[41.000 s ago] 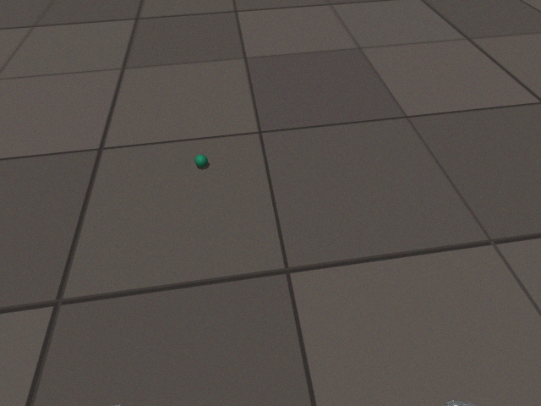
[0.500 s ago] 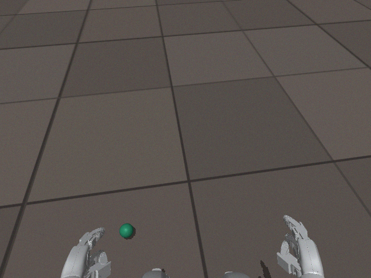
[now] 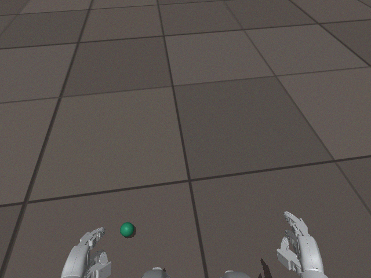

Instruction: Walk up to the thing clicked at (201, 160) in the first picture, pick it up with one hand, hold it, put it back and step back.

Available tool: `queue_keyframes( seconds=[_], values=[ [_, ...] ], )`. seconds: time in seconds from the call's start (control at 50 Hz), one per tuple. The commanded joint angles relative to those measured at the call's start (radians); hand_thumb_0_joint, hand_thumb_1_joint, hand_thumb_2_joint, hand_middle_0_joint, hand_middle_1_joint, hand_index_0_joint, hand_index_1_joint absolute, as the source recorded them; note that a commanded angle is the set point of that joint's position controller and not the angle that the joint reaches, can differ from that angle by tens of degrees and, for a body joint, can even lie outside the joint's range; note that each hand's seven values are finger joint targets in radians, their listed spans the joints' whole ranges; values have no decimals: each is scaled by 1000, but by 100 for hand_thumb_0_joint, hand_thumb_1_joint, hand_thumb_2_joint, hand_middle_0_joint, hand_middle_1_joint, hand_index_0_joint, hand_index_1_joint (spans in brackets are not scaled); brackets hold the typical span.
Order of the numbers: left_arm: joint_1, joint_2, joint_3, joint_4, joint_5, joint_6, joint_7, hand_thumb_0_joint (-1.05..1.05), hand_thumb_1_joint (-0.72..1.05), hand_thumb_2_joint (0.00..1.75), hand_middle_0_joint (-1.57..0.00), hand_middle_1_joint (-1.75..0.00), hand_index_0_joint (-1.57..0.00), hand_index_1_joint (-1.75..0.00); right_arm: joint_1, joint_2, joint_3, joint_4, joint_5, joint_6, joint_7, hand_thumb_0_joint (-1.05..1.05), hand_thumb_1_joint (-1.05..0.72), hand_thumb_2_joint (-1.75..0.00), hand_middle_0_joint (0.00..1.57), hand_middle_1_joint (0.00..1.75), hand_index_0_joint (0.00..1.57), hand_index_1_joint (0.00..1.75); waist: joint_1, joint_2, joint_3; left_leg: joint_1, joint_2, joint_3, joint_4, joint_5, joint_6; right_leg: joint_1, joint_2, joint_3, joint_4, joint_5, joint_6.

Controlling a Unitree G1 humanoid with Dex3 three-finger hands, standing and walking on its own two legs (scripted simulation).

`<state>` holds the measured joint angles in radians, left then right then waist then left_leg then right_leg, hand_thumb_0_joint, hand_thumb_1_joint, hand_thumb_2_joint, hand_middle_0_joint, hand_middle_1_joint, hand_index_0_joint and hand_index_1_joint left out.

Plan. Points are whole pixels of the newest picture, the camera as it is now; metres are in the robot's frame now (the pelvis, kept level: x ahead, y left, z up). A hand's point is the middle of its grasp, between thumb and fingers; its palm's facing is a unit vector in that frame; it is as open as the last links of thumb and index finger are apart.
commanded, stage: home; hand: left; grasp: from above
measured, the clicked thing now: (127, 229) +0.44 +0.31 -0.68
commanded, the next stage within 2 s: stand in 0.76 s
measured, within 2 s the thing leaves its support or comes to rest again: neither
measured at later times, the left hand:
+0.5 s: hand (110, 263) +0.17 +0.17 -0.05, palm faces +0.04 -0.98 -0.19, open 7.4 cm
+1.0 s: hand (98, 269) +0.16 +0.21 -0.08, palm faces +0.00 -0.95 -0.31, open 7.4 cm
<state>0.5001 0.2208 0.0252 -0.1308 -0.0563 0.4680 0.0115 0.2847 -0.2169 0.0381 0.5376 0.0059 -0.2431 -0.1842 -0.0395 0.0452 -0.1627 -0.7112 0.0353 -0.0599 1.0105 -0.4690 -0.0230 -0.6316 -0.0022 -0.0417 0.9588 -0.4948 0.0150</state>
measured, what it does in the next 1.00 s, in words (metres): stands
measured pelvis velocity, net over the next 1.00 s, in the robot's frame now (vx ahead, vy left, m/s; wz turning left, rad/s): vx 0.00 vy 0.00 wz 0.00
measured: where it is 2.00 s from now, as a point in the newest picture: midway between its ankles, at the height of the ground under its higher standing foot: outside the picture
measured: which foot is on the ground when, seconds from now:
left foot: down 0.00-1.00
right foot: down 0.00-1.00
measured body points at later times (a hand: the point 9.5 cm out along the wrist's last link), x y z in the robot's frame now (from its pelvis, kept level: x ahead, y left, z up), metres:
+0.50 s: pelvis +0.01 +0.00 +0.00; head +0.03 +0.00 +0.45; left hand +0.16 +0.23 -0.03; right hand +0.17 -0.25 -0.06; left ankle +0.02 +0.13 -0.68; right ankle -0.01 -0.13 -0.68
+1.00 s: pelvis +0.00 +0.00 +0.02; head +0.03 +0.01 +0.47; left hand +0.16 +0.26 -0.06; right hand +0.15 -0.25 -0.09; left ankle +0.02 +0.13 -0.68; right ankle -0.01 -0.13 -0.68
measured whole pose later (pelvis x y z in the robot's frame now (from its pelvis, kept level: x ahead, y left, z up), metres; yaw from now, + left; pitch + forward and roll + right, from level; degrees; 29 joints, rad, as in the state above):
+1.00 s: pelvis +0.00 +0.00 +0.02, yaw +0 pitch +3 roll +0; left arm 0.24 0.27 0.01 0.40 0.04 0.15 0.03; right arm 0.17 -0.27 0.01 0.76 -0.07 -0.07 -0.05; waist 0.02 -0.01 -0.01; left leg -0.52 0.00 -0.02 0.88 -0.42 -0.01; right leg -0.47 -0.04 -0.01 0.89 -0.47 0.02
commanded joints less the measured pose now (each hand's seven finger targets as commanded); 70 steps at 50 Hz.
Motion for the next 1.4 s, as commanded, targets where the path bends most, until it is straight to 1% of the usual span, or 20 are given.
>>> queue_keyframes(
  seconds=[0.0,0.06,0.08,0.12,0.44,0.48,0.52,0.54,0.56,0.58,0.64,0.66,0.82,0.84,0.88,0.9,0.96,1.04,1.24,1.38],
  values=[
    [-41,118,76,-211,7,-57,14,0,90,90,-20,-30,-20,-30,-73,-125,-58,-162,0,-61,-14,0,-90,-90,20,30,20,30,0,-15,-86,128,-30,20,-154,168,35,15,28,-23,-170,177,-7],
    [-26,127,83,-192,9,-55,13,0,90,90,-20,-30,-20,-30,-69,-131,-61,-159,2,-57,-13,0,-90,-90,20,30,20,30,2,7,-69,129,-29,21,-163,152,32,2,28,-22,-169,159,-11],
    [-25,99,50,-194,11,-56,9,0,90,90,-20,-30,-20,-30,-71,-125,-58,-161,1,-59,-12,0,-90,-90,20,30,20,30,-2,13,-64,132,-26,18,-168,160,30,-1,30,-26,-163,166,-12],
    [-37,119,74,-207,5,-58,12,0,90,90,-20,-30,-20,-30,-67,-132,-62,-160,3,-57,-14,0,-90,-90,20,30,20,30,-3,2,-72,136,-28,25,-154,182,33,6,27,-21,-167,187,-9],
    [-4,93,54,-184,8,-58,12,0,90,90,-20,-30,-20,-30,-66,-119,-59,-164,3,-46,-11,0,-90,-90,20,30,20,30,-7,-7,-75,138,-30,27,-139,221,34,9,27,-22,-165,233,-6],
    [-12,126,83,-209,6,-62,16,0,90,90,-20,-30,-20,-30,-65,-126,-63,-161,2,-45,-11,0,-90,-90,20,30,20,30,4,5,-93,137,-28,20,-148,218,32,22,28,-23,-155,225,-10],
    [-13,101,56,-193,6,-58,13,0,90,90,-20,-30,-20,-30,-70,-123,-59,-168,3,-45,-9,0,-90,-90,20,30,20,30,0,0,-66,126,-29,21,-146,211,33,11,27,-26,-161,220,-9],
    [-12,122,78,-202,6,-59,17,0,90,90,-20,-30,-20,-30,-69,-126,-63,-168,4,-45,-10,0,-90,-90,20,30,20,30,5,-1,-66,120,-28,19,-152,194,33,11,28,-25,-160,201,-10],
    [-14,92,47,-188,5,-55,12,0,90,90,-20,-30,-20,-30,-68,-119,-57,-169,4,-44,-9,0,-90,-90,20,30,20,30,-4,11,-65,127,-30,23,-150,197,33,5,27,-24,-163,208,-9],
    [-12,123,82,-204,6,-59,16,0,90,90,-20,-30,-20,-30,-66,-130,-69,-167,2,-42,-11,0,-90,-90,20,30,20,30,-3,3,-86,133,-28,23,-144,197,34,14,27,-21,-163,208,-9],
    [-9,98,55,-198,5,-57,15,0,90,90,-20,-30,-20,-30,-67,-122,-59,-169,5,-43,-9,0,-90,-90,20,30,20,30,-2,0,-79,132,-30,25,-142,215,34,12,26,-22,-161,224,-9],
    [-4,121,79,-218,3,-57,15,0,90,90,-20,-30,-20,-30,-65,-128,-64,-166,4,-42,-8,0,-90,-90,20,30,20,30,3,12,-84,139,-26,18,-148,214,32,18,29,-25,-154,219,-11],
    [-5,117,71,-204,5,-59,16,0,90,90,-20,-30,-20,-30,-61,-132,-69,-167,3,-36,-7,0,-90,-90,20,30,20,30,-3,-3,-81,133,-27,19,-139,228,33,17,27,-24,-151,234,-10],
    [-314,199,62,147,126,-269,57,0,90,90,-20,-30,-20,-30,-124,-231,-94,86,-115,69,53,0,-90,-90,20,30,20,30,80,-62,155,123,2,-1,-222,408,78,203,-53,60,-203,260,-53],
    [-201,218,80,362,124,-370,44,0,90,90,-20,-30,-20,-30,-125,-246,-118,68,-121,126,96,0,-90,-90,20,30,20,30,56,-93,63,226,-10,5,-216,392,93,200,-65,145,-255,282,-103],
    [-212,241,68,409,128,-395,40,0,90,90,-20,-30,-20,-30,-125,-240,-115,84,-109,136,114,0,-90,-90,20,30,20,30,61,-68,44,269,-9,-9,-241,383,91,243,-74,139,-237,312,-98],
    [-292,222,73,545,108,-413,29,0,90,90,-20,-30,-20,-30,-140,-216,-114,151,-56,148,156,0,-90,-90,20,30,20,30,66,-74,35,336,-16,-4,-304,328,83,266,-79,126,-271,273,-66],
    [-326,213,70,709,107,-440,34,0,90,90,-20,-30,-20,-30,-158,-212,-125,226,-60,173,169,0,-90,-90,20,30,20,30,65,-42,86,368,3,-41,-399,196,89,269,-79,114,-349,165,-49],
    [-324,229,62,994,90,-481,37,0,90,90,-20,-30,-20,-30,-137,-231,-121,381,-46,201,150,0,-90,-90,20,30,20,30,53,-60,108,528,32,-46,-516,457,67,432,-104,100,-487,425,-41],
    [-343,240,50,1111,87,-475,40,0,90,90,-20,-30,-20,-30,-152,-249,-117,461,-36,217,143,0,-90,-90,20,30,20,30,53,-42,158,551,49,-58,-631,396,58,498,-102,82,-576,357,-25]
  ],
)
